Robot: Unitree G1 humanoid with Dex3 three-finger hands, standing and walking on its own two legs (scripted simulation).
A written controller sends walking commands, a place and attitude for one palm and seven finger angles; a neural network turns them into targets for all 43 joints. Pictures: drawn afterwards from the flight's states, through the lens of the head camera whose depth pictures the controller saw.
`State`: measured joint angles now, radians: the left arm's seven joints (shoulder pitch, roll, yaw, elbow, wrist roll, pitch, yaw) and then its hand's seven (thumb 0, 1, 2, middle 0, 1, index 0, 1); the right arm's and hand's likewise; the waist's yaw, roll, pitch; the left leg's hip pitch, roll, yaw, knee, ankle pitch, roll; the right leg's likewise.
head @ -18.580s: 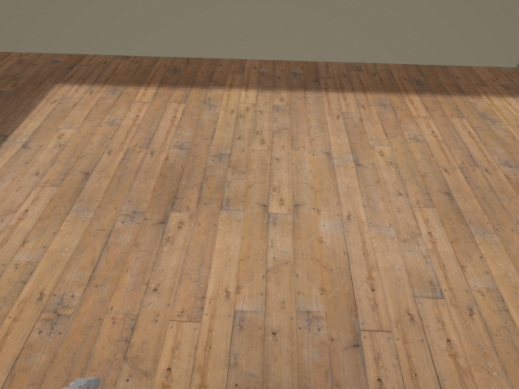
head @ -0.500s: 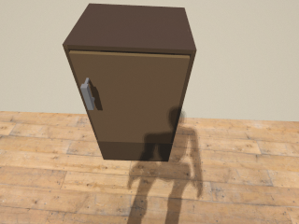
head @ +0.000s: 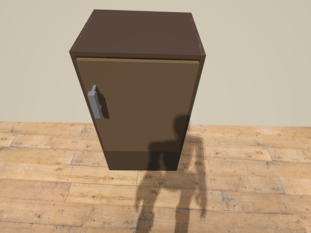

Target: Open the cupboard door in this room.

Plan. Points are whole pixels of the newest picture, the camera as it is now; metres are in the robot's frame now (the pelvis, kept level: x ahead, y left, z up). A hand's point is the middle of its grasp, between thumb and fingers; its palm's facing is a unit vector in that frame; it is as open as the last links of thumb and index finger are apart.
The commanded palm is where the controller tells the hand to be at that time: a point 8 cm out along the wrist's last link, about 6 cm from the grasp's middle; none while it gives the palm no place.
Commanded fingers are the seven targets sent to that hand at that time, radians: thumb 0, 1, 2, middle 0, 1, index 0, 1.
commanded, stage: come to a stop and stand still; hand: left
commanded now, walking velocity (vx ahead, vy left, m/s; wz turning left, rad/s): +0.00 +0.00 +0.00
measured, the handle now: (96, 101) +0.59 +0.28 -0.06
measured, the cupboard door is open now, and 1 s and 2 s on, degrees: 0 0 0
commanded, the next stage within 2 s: look again from close up in 0.32 s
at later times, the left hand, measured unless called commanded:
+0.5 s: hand out of the picture +0.02 +0.18 -0.18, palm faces +0.01 -0.98 -0.18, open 7.4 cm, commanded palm none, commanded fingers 0.00 0.90 0.90 -0.20 -0.30 -0.20 -0.30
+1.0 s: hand out of the picture +0.05 +0.22 -0.17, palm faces +0.03 -0.97 -0.25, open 7.4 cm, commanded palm none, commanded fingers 0.00 0.90 0.90 -0.20 -0.30 -0.20 -0.30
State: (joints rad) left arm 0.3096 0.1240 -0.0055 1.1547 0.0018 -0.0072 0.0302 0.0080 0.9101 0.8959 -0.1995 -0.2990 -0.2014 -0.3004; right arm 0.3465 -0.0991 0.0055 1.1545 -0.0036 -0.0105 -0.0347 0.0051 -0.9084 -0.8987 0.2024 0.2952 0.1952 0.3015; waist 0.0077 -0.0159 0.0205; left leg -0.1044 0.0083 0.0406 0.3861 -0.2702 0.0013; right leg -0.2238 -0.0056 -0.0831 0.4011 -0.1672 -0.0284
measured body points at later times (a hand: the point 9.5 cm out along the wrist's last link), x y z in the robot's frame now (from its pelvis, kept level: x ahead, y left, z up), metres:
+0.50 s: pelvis +0.02 +0.01 -0.01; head +0.04 +0.02 +0.44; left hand +0.02 +0.23 -0.17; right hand +0.02 -0.21 -0.16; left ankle -0.04 +0.12 -0.74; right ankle +0.03 -0.10 -0.74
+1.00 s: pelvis -0.02 +0.02 -0.01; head -0.04 +0.02 +0.44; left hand +0.05 +0.27 -0.15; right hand +0.04 -0.23 -0.15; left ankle -0.04 +0.12 -0.74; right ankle +0.03 -0.10 -0.74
